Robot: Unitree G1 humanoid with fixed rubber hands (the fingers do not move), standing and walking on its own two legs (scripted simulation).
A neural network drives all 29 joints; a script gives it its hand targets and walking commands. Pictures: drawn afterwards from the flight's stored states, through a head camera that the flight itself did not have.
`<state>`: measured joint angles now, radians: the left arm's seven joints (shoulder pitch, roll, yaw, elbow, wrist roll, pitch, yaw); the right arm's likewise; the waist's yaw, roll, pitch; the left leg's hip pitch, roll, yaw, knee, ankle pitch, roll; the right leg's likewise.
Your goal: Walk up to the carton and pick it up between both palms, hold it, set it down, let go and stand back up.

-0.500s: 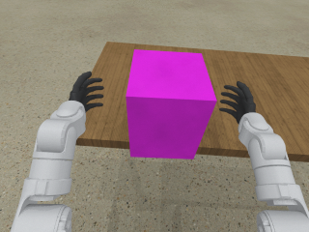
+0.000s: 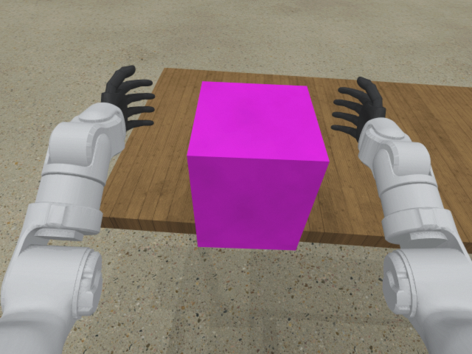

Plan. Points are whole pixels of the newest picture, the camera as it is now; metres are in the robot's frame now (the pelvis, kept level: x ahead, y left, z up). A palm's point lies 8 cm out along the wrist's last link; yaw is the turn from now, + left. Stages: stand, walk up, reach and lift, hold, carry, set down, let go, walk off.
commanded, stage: reach and lift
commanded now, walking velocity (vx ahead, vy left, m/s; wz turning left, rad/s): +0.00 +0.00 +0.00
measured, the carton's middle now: (250, 168) +0.46 -0.08 +0.08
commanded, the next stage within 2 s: none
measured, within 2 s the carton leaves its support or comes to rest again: neither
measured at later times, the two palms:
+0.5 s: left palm (118, 84) +0.48 +0.13 +0.25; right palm (370, 97) +0.44 -0.26 +0.24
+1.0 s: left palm (141, 128) +0.49 +0.12 +0.17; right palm (346, 140) +0.44 -0.25 +0.15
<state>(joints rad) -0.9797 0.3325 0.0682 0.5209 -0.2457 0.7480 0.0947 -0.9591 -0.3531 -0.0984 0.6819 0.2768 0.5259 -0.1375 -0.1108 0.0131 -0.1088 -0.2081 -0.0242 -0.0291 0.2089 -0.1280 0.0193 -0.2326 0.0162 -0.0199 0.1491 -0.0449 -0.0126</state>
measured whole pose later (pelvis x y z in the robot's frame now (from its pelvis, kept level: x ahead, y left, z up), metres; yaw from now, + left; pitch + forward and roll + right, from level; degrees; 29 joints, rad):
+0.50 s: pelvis +0.01 +0.00 +0.00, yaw +1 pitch +10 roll +0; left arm -1.23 0.38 0.04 0.86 -0.29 0.66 0.06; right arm -1.22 -0.41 -0.02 1.01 0.33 0.50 -0.11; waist -0.13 0.02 -0.14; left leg -0.23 -0.02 -0.04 0.15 -0.10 0.01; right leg -0.22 0.02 -0.03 0.02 0.02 -0.01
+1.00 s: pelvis +0.01 +0.00 +0.00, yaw +0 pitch +14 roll +0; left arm -1.06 0.25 0.11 0.89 -0.16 0.43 0.06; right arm -1.02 -0.28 -0.14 0.93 0.14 0.34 -0.11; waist -0.12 0.04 -0.16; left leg -0.28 -0.03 -0.04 0.10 -0.07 0.01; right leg -0.27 0.01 -0.03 -0.01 0.04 -0.01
